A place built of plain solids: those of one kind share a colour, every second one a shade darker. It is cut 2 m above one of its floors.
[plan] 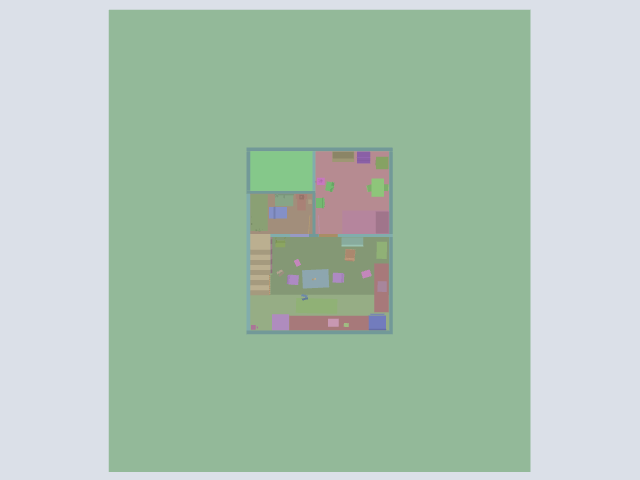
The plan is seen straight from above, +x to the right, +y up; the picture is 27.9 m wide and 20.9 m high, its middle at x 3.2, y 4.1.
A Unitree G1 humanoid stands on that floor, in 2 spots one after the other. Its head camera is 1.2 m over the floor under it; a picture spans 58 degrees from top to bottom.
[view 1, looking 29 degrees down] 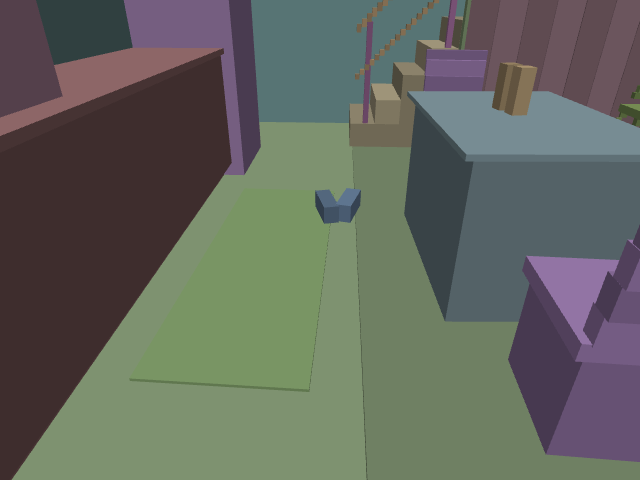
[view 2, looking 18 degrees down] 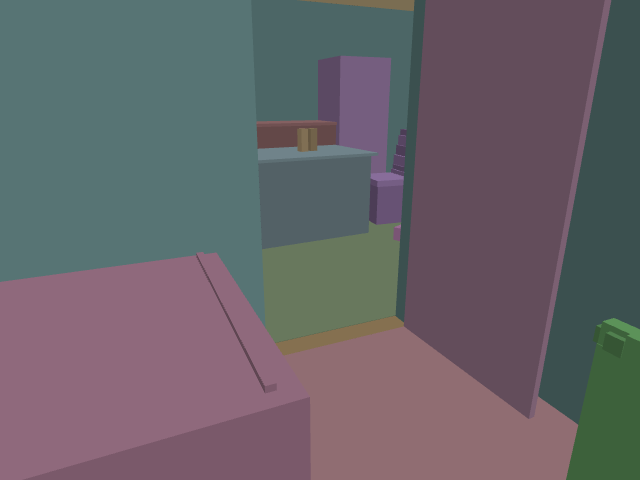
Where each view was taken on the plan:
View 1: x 5.03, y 1.62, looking -177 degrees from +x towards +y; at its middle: rug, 2.45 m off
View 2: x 4.47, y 6.12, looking -114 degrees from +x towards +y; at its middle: kitchen_table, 3.87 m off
